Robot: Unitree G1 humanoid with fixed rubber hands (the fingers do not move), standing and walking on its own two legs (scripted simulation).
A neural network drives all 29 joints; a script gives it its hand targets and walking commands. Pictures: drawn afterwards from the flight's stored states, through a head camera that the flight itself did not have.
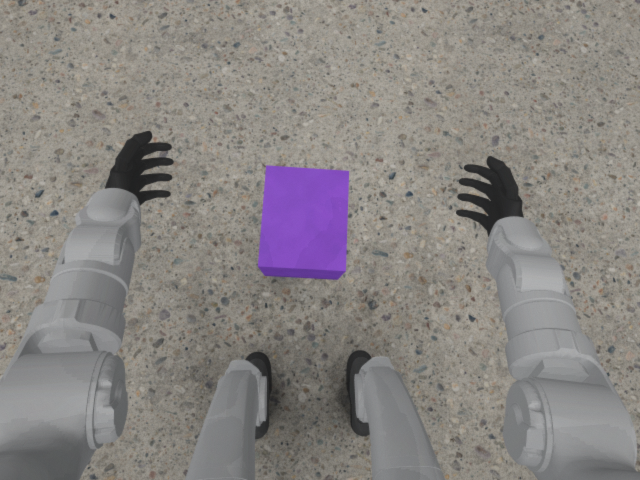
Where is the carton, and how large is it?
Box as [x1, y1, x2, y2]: [258, 165, 348, 279]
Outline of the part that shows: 266,165 258,258 259,268 264,275 337,279 345,271 348,171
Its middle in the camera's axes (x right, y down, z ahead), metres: -0.04 -0.02 +1.00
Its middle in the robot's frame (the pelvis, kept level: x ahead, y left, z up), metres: +0.53 -0.01 -0.60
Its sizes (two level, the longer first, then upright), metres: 0.245 0.201 0.191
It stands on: the floor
